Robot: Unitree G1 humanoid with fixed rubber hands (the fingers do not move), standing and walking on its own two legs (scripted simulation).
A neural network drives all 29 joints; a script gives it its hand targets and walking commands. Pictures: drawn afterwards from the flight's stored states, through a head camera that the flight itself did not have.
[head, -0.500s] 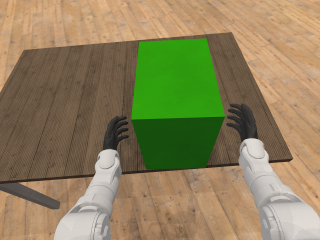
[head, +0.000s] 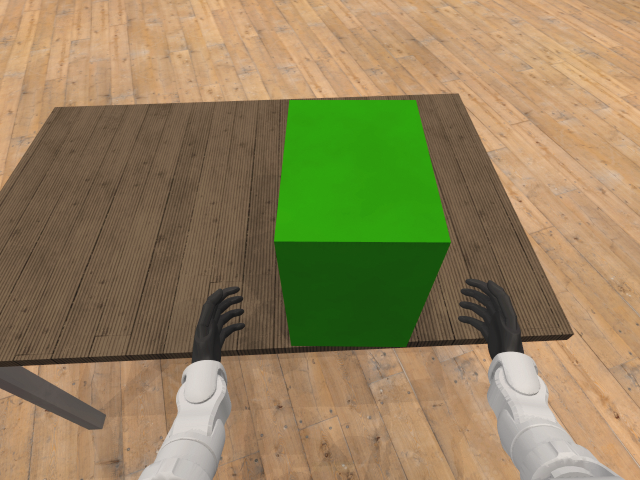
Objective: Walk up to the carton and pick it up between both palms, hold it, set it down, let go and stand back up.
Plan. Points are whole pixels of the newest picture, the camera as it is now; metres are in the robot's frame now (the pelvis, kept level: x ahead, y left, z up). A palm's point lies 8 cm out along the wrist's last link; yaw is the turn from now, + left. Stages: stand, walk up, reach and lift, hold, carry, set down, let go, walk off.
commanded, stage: set down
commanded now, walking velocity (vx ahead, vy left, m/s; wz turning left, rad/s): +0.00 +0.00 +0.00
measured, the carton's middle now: (350, 229) +0.49 -0.02 -0.01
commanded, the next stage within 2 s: let go in 1.86 s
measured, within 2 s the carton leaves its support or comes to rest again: neither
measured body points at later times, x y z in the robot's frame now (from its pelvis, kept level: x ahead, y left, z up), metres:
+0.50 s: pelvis +0.00 +0.00 +0.00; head -0.02 +0.01 +0.45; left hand +0.24 +0.19 -0.03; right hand +0.24 -0.23 -0.03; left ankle +0.01 +0.13 -0.74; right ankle +0.03 -0.13 -0.74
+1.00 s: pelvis +0.01 +0.00 +0.00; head -0.01 +0.01 +0.45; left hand +0.22 +0.19 -0.06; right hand +0.22 -0.22 -0.06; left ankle +0.01 +0.13 -0.74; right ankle +0.03 -0.13 -0.74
